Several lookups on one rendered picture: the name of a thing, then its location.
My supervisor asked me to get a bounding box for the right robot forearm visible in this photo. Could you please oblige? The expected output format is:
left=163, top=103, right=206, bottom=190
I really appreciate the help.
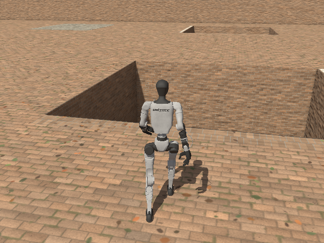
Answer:
left=179, top=123, right=190, bottom=151

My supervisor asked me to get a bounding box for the robot left hand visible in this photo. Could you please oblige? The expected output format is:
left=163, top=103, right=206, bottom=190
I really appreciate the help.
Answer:
left=142, top=125, right=154, bottom=135

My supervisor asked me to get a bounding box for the right robot shin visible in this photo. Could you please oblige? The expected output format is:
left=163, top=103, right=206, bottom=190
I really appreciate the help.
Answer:
left=168, top=160, right=176, bottom=189

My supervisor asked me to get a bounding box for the robot left upper arm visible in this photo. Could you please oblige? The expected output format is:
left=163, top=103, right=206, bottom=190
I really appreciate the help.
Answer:
left=139, top=101, right=152, bottom=127

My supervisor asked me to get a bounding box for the robot right hand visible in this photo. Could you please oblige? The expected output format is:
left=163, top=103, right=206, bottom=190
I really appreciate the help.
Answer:
left=179, top=150, right=191, bottom=166

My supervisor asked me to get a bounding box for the robot left thigh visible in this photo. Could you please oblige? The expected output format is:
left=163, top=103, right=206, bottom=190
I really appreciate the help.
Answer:
left=144, top=142, right=155, bottom=186

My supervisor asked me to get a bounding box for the left robot forearm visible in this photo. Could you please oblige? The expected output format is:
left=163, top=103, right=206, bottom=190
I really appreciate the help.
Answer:
left=139, top=121, right=147, bottom=131

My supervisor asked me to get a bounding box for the robot right upper arm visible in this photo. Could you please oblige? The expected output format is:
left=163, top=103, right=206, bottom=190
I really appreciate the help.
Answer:
left=173, top=102, right=184, bottom=131

